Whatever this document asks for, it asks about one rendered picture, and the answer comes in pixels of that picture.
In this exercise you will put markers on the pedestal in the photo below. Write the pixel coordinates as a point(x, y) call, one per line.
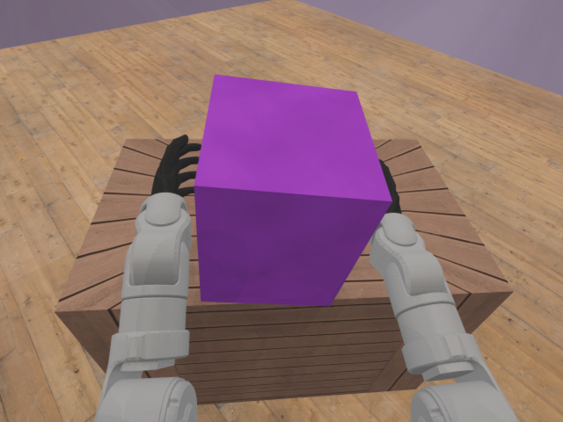
point(241, 352)

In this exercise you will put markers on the left robot forearm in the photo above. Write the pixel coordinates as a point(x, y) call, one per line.
point(152, 330)

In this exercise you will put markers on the right robot upper arm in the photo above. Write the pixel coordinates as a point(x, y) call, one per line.
point(475, 401)

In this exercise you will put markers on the right robot forearm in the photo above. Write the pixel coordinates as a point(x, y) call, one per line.
point(436, 344)

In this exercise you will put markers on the left robot hand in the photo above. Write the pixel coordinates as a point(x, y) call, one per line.
point(167, 178)

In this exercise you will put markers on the right robot hand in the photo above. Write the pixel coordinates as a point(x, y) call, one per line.
point(394, 207)

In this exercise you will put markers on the carton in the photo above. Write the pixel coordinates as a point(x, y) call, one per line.
point(288, 192)

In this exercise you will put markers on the left robot upper arm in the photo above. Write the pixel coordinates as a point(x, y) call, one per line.
point(164, 399)

